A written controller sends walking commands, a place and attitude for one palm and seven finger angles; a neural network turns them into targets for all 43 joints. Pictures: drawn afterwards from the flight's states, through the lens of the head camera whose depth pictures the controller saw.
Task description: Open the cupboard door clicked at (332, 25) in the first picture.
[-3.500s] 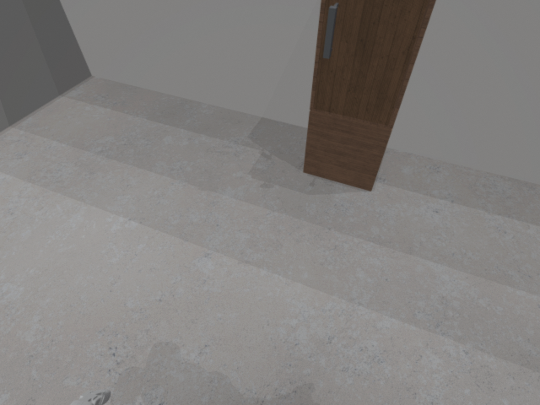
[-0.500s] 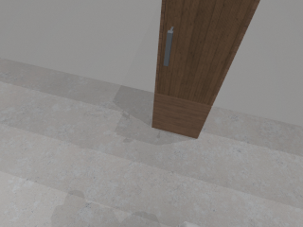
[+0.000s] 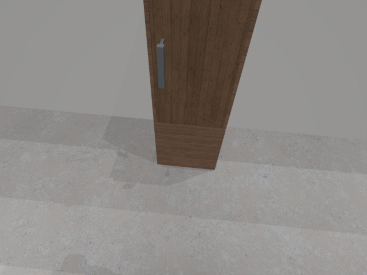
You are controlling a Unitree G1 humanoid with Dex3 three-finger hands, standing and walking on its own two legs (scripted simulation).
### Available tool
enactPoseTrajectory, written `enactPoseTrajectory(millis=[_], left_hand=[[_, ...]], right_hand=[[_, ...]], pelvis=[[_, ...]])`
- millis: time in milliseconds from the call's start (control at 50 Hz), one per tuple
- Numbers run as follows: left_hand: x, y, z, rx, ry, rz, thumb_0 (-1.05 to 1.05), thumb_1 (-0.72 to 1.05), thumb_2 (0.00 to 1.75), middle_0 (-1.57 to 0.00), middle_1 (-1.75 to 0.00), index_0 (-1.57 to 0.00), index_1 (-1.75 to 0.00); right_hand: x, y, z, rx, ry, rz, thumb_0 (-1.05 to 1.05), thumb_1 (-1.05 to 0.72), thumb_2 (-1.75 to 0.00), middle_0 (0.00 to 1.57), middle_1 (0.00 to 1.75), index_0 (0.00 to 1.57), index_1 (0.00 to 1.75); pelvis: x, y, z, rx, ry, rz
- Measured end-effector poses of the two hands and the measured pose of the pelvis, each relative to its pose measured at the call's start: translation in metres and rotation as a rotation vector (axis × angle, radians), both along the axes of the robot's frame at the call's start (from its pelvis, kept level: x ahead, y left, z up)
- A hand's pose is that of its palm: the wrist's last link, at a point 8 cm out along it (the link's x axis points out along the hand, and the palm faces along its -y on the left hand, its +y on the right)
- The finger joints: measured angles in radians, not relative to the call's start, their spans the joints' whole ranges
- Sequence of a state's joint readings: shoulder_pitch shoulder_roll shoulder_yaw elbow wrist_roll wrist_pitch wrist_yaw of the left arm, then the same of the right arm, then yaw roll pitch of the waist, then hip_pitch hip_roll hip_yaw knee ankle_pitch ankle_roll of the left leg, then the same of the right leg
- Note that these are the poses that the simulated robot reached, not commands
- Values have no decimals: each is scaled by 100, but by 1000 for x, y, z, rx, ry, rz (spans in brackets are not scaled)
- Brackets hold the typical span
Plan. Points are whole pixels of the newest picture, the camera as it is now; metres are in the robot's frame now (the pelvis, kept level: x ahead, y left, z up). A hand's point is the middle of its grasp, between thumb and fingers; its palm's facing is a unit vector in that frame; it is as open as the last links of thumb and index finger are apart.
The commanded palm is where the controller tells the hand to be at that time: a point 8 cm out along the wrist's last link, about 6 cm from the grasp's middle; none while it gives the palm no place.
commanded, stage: take the last steps up to it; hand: left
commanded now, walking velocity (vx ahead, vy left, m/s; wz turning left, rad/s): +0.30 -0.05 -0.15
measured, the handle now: (162, 64) +0.82 +0.13 +0.01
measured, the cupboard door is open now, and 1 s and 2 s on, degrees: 0 0 0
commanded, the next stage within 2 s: come to a stop and stand still in 0.78 s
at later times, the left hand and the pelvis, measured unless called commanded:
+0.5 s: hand (135, 261) +0.18 +0.13 -0.16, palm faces -0.03 -0.98 -0.20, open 7.3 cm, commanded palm none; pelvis +0.10 -0.04 +0.00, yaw -3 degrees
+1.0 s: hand (135, 234) +0.25 +0.14 -0.17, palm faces +0.00 -0.99 -0.15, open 7.4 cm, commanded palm none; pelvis +0.24 -0.02 +0.01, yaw -4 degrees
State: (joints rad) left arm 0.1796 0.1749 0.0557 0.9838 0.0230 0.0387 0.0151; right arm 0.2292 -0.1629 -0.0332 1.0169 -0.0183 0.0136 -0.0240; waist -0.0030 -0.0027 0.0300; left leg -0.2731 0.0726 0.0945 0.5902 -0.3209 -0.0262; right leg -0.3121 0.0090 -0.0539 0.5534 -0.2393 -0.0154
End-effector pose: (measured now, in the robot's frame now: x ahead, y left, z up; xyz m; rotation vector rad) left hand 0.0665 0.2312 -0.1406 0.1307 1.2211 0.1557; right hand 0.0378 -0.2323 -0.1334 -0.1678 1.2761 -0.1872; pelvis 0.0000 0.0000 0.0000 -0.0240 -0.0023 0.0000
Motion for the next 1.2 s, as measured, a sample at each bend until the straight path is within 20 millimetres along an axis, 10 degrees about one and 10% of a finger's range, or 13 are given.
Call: enactPoseTrajectory(millis=[240, 440, 620, 820, 1200], left_hand=[[26, 1, 10, -41, 79, -78, 1, 91, 90, -20, -30, -19, -29], [105, -48, 3, -6, 12, -144, 1, 91, 90, -20, -30, -19, -29], [95, -50, 12, 22, 79, -51, -1, 93, 90, -20, -30, -20, -29], [86, -42, -21, -74, 286, 15, 1, 91, 90, -20, -30, -20, -29], [249, -52, 9, 71, 101, -67, 1, 92, 90, -20, -30, -19, -29]], right_hand=[[-58, 21, 22, 15, 150, -118, 1, -91, -89, 20, 29, 20, 30], [-84, 2, -4, 107, 352, -220, 1, -91, -89, 20, 29, 20, 30], [65, -39, -1, 65, 119, -111, 1, -91, -89, 19, 29, 20, 30], [230, -34, 10, -29, -140, 14, 1, -93, -90, 19, 29, 20, 30], [231, -44, -19, 77, 105, -107, 1, -93, -89, 20, 29, 20, 30]], pelvis=[[37, 5, 20, -4, 14, -54], [84, -36, -1, 17, 0, -73], [132, -46, 11, 6, -3, -49], [201, -22, -6, -3, -20, -61], [267, -54, 1, 48, -13, -60]])
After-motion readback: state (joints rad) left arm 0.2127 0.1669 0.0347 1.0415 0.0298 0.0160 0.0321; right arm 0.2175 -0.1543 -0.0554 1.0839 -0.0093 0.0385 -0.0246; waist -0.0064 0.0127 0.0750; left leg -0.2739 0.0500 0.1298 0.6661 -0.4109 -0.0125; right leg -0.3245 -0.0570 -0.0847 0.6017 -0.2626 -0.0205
